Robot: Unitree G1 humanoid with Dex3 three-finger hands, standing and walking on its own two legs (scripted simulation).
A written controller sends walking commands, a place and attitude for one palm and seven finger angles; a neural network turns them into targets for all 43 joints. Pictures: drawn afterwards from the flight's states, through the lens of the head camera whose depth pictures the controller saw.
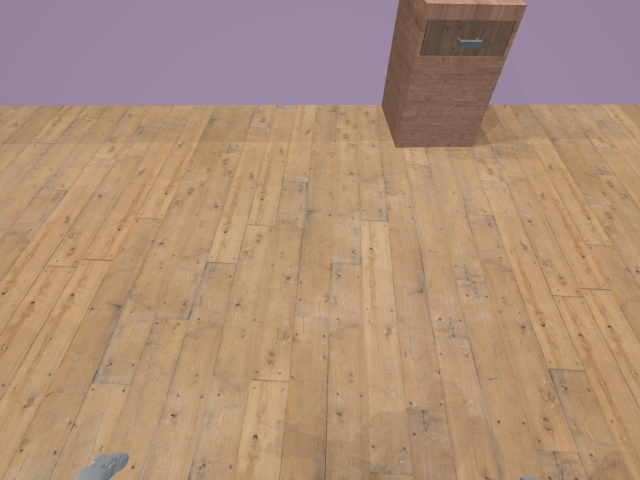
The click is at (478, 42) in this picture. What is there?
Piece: drawer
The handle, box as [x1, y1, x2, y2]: [457, 38, 482, 47]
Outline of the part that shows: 457,38 459,46 481,47 482,41 477,38 475,38 474,40 460,40 459,38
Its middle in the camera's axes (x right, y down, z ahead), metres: +0.66 -0.87 +1.71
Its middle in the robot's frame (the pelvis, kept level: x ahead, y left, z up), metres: +1.87 -0.58 -0.19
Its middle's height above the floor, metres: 0.58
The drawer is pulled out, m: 0.00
